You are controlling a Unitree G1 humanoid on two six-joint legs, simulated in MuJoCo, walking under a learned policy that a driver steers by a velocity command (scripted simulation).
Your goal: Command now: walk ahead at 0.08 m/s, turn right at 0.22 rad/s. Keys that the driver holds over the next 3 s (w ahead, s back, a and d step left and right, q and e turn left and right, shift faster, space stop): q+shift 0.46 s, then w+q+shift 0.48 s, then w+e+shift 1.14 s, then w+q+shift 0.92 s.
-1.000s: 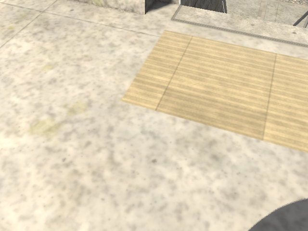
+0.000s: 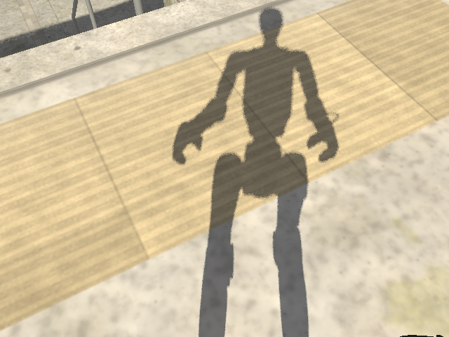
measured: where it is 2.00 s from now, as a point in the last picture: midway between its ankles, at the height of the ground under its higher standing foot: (30, 194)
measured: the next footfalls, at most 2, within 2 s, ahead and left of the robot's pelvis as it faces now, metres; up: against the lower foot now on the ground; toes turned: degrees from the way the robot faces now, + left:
right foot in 0.16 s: +0.09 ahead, -0.13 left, +0.00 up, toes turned +6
left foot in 0.58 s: +0.02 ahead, +0.12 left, +0.00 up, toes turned +29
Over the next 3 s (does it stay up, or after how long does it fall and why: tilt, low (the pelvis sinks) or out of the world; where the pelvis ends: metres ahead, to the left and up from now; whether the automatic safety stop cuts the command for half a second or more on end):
stays up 1.71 0.73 -0.04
